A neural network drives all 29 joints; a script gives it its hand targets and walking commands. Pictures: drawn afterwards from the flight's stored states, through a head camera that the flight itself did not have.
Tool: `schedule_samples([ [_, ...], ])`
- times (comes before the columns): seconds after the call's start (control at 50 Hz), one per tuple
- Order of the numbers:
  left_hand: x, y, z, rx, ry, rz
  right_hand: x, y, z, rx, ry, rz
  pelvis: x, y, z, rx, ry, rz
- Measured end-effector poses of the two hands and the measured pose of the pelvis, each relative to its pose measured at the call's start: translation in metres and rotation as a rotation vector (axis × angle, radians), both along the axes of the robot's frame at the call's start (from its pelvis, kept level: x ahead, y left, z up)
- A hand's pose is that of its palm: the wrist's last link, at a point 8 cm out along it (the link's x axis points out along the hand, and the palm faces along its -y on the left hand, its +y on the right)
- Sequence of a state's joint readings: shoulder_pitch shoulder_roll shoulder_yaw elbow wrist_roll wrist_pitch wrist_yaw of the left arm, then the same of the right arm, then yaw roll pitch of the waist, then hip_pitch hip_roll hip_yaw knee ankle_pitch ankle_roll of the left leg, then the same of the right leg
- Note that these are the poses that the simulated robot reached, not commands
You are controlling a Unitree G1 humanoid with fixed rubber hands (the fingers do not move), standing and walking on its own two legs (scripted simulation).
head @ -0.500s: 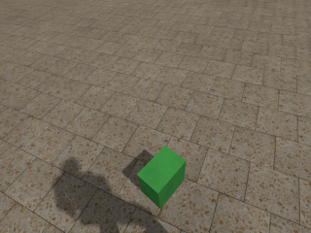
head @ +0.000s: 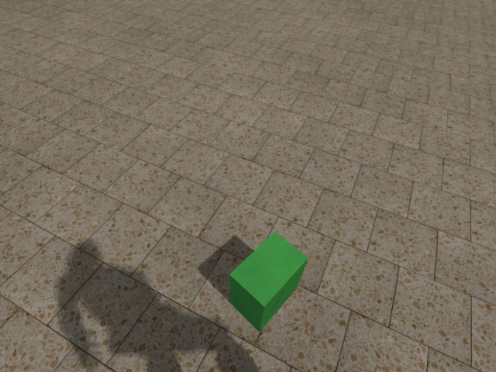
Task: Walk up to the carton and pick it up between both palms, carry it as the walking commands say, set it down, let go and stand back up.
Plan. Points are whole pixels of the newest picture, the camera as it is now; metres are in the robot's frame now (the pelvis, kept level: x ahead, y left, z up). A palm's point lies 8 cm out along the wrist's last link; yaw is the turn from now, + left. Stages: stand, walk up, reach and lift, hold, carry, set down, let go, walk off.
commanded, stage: walk up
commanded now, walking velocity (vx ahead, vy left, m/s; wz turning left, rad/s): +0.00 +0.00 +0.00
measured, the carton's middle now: (266, 281) +0.55 -0.07 -0.64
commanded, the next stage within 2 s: none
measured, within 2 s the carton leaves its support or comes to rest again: neither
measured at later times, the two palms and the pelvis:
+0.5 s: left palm out of the picture +0.00 +0.25 -0.14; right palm out of the picture -0.02 -0.23 -0.14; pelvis -0.01 +0.02 +0.00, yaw -5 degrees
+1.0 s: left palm out of the picture +0.04 +0.27 -0.10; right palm out of the picture +0.03 -0.26 -0.14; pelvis +0.03 +0.01 +0.01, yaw -21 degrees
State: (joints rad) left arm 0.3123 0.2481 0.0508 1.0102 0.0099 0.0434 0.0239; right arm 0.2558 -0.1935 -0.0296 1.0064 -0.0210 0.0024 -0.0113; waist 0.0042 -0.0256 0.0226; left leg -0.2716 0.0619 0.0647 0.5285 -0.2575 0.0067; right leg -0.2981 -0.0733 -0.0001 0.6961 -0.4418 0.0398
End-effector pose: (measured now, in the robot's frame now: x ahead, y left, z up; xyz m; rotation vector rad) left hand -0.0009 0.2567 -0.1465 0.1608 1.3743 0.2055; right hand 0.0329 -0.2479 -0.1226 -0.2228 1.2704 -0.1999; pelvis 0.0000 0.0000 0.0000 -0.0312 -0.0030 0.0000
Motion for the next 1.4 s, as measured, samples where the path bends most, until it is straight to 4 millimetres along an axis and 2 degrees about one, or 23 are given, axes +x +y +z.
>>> schedule_samples([
  [0.08,0.011,-0.002,0.004,-0.022,-0.017,-0.028,0.002,0.026,0.001,0.041,-0.015,0.001,-0.001,0.008,0.006,0.004,0.008,-0.002],
  [0.14,0.014,-0.005,0.005,-0.021,-0.026,-0.040,0.002,0.033,-0.004,0.061,-0.023,-0.015,-0.003,0.010,0.005,0.018,0.008,-0.012],
  [0.2,0.014,-0.009,0.005,-0.016,-0.030,-0.043,-0.003,0.033,-0.011,0.079,-0.017,-0.040,-0.004,0.011,0.003,0.032,-0.004,-0.023],
  [0.28,0.013,-0.015,0.012,-0.024,-0.044,-0.055,-0.015,0.034,-0.012,0.094,0.006,-0.066,-0.004,0.012,0.007,0.028,-0.020,-0.020],
  [0.38,0.007,-0.019,0.010,-0.032,-0.036,-0.056,-0.033,0.031,-0.012,0.088,0.050,-0.077,-0.007,0.010,0.008,0.029,-0.027,-0.023],
  [0.5,0.005,-0.004,0.004,-0.012,0.000,-0.057,-0.049,0.013,-0.013,0.003,0.037,-0.133,-0.012,0.016,-0.001,0.037,0.004,-0.093],
  [0.56,0.017,0.009,0.001,0.003,-0.010,-0.079,-0.063,0.015,-0.013,-0.023,0.047,-0.160,-0.012,0.023,-0.005,0.044,0.016,-0.117],
  [0.62,0.039,0.015,0.002,0.019,-0.023,-0.151,-0.083,0.019,-0.014,-0.032,0.054,-0.209,-0.013,0.026,-0.006,0.039,0.016,-0.159],
  [0.7,0.078,0.006,0.011,0.016,-0.077,-0.240,-0.105,0.026,-0.012,-0.018,0.066,-0.264,-0.012,0.023,-0.002,0.026,0.017,-0.207],
  [0.76,0.104,-0.005,0.021,0.030,-0.129,-0.283,-0.108,0.027,-0.017,0.017,0.071,-0.280,-0.006,0.020,0.000,0.023,0.023,-0.244],
  [0.84,0.121,-0.010,0.025,0.090,-0.174,-0.311,-0.100,0.018,-0.039,0.062,0.059,-0.299,0.003,0.008,-0.012,0.052,0.024,-0.271],
  [0.88,0.111,-0.007,0.020,0.118,-0.159,-0.289,-0.088,0.011,-0.047,0.076,0.063,-0.268,0.007,0.004,-0.018,0.055,0.027,-0.280],
  [0.92,0.089,-0.005,0.023,0.125,-0.093,-0.272,-0.063,0.004,-0.042,0.078,0.024,-0.247,0.014,0.005,-0.012,0.057,0.023,-0.291],
  [1.0,0.045,0.009,0.043,0.138,0.101,-0.261,0.002,-0.008,-0.013,0.069,-0.131,-0.242,0.028,0.012,0.006,0.109,0.030,-0.362],
  [1.04,0.038,0.021,0.052,0.149,0.160,-0.270,0.025,-0.009,-0.002,0.067,-0.184,-0.245,0.035,0.019,0.012,0.126,0.033,-0.380],
  [1.08,0.042,0.035,0.058,0.160,0.180,-0.278,0.043,-0.005,0.004,0.067,-0.208,-0.241,0.044,0.026,0.014,0.132,0.032,-0.394],
  [1.12,0.054,0.051,0.060,0.172,0.177,-0.281,0.057,0.005,0.005,0.072,-0.215,-0.239,0.054,0.036,0.013,0.131,0.033,-0.406],
  [1.18,0.086,0.075,0.055,0.179,0.141,-0.288,0.081,0.026,0.003,0.086,-0.224,-0.241,0.073,0.054,0.009,0.123,0.037,-0.429],
  [1.24,0.129,0.100,0.042,0.172,0.108,-0.314,0.108,0.051,0.003,0.078,-0.242,-0.253,0.096,0.077,0.001,0.103,0.044,-0.460],
  [1.3,0.184,0.127,0.018,0.157,0.081,-0.375,0.126,0.074,0.000,0.028,-0.263,-0.301,0.125,0.105,-0.014,0.071,0.058,-0.498],
  [1.34,0.231,0.137,0.005,0.148,0.051,-0.443,0.118,0.093,0.000,-0.001,-0.240,-0.349,0.137,0.121,-0.017,0.055,0.044,-0.523],
  [1.4,0.307,0.126,0.007,0.120,-0.032,-0.543,0.085,0.124,0.012,-0.025,-0.179,-0.458,0.155,0.136,-0.005,0.016,0.035,-0.577],
])
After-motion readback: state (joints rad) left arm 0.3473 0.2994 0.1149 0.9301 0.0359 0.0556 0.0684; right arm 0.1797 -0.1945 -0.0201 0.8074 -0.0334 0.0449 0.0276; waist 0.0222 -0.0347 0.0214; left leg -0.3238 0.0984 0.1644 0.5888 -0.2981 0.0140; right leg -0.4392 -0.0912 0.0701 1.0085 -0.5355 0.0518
